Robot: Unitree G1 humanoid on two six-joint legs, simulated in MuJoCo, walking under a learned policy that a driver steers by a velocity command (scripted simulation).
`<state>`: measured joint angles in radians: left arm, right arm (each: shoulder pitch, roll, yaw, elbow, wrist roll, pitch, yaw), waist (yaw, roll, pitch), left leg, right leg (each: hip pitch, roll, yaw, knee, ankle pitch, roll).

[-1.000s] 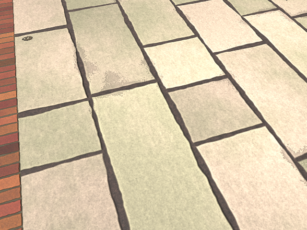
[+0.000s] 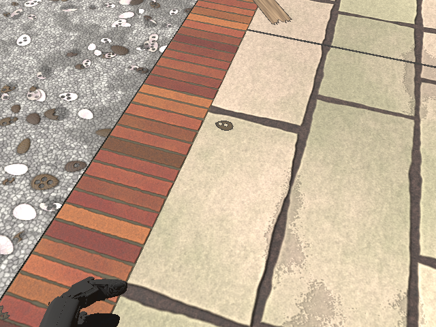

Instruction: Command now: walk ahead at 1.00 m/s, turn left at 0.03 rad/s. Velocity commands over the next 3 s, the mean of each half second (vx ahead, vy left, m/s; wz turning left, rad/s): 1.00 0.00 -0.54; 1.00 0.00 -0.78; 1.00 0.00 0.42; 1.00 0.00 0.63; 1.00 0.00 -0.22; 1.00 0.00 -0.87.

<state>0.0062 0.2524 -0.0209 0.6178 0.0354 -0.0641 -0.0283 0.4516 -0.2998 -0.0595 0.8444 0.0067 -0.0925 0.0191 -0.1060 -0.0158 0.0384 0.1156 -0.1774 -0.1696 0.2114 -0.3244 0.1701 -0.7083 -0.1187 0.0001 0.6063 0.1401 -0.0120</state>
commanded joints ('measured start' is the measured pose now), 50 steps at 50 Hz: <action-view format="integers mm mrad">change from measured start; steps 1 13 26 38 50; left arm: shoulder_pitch -92 421 429 81 412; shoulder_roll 101 147 275 64 368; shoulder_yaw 30 100 152 60 140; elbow -61 194 181 -43 86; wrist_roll -9 -29 -38 2 8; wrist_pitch -14 -12 -25 64 46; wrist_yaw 2 14 14 -54 14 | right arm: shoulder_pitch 36 -264 -189 -125 51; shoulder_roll -163 -64 -164 -46 -97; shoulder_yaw -32 54 23 12 22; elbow -16 -207 -240 -74 -123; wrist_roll -16 -94 -45 -25 -7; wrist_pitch -23 2 -15 -41 1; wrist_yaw -13 1 -34 -17 -23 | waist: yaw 0 80 -10 127 209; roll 62 19 -18 119 -226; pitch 19 18 -227 19 -445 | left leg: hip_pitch -36 -795 -17 -208 -843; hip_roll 255 244 204 442 173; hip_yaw -9 73 122 209 193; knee -26 974 305 -49 1417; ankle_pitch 895 10 174 396 -197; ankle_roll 3 -163 -138 -102 -130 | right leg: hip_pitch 193 533 467 -105 1247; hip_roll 95 5 126 4 -226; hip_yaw -103 495 345 29 773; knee -104 -421 142 575 -157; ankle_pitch -7 -461 272 -266 -446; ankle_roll -72 -301 -116 -80 -399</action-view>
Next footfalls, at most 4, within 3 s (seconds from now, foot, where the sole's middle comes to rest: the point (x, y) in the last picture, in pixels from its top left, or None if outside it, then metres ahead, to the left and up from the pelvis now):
0.10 right None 0.31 -0.13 -0.77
0.54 left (199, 241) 0.74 0.00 -0.77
0.96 right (301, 175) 0.98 -0.40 -0.77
1.42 left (315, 94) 1.42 -0.57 -0.77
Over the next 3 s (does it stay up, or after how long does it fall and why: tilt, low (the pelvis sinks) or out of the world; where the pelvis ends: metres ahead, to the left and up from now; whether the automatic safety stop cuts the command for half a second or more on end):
stays up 2.65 -0.98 0.00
